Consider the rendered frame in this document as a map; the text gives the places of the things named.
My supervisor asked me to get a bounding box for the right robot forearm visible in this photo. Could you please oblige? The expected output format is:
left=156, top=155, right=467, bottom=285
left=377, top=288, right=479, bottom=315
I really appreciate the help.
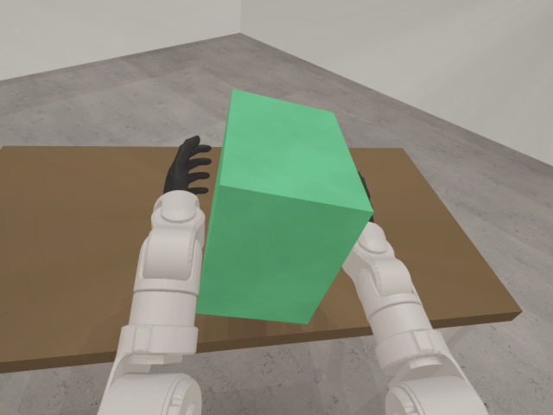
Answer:
left=342, top=221, right=488, bottom=415

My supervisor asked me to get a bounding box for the carton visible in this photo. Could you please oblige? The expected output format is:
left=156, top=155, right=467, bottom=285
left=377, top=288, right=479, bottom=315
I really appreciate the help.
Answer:
left=195, top=89, right=374, bottom=324

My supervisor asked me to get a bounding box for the table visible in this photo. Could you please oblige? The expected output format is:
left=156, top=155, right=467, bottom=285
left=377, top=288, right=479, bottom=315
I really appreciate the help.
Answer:
left=0, top=146, right=523, bottom=415

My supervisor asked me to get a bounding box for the robot left hand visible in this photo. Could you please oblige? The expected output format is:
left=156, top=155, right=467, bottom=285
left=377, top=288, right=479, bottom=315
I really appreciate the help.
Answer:
left=163, top=136, right=212, bottom=195

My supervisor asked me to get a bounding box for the left robot forearm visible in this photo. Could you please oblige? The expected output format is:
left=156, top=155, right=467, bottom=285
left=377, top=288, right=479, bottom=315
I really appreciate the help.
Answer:
left=98, top=190, right=205, bottom=415

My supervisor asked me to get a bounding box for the right robot upper arm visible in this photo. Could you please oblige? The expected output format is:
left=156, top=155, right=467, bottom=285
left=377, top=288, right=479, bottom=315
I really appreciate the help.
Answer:
left=385, top=374, right=486, bottom=415

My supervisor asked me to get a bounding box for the left robot upper arm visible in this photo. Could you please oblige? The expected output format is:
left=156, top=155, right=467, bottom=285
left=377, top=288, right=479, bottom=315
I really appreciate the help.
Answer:
left=99, top=372, right=201, bottom=415

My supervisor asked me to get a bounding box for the robot right hand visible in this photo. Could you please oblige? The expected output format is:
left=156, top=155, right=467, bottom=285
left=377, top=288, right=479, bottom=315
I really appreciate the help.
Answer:
left=358, top=172, right=374, bottom=223

